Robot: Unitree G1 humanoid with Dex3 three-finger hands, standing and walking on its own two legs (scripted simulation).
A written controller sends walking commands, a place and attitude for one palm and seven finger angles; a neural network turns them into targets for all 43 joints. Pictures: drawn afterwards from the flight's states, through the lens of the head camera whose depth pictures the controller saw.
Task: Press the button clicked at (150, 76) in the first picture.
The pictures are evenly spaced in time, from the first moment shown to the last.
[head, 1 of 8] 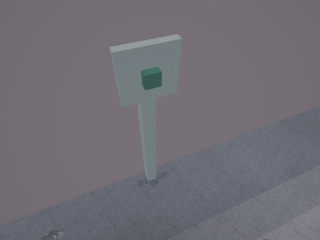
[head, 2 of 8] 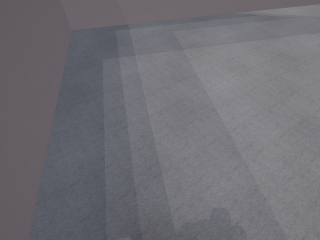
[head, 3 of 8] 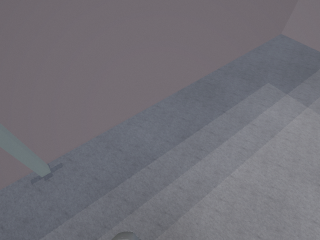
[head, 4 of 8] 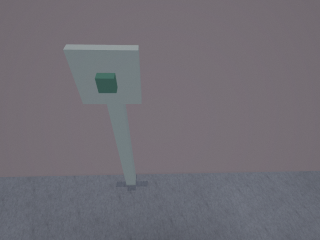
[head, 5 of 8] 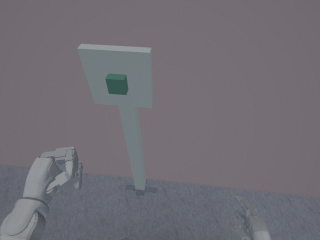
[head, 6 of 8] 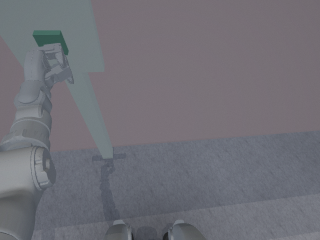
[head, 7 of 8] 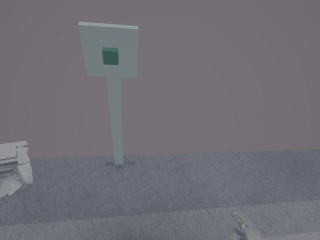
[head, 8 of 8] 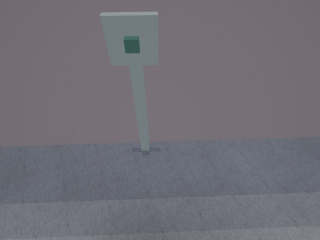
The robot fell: no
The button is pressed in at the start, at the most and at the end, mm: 0 13 0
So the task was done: yes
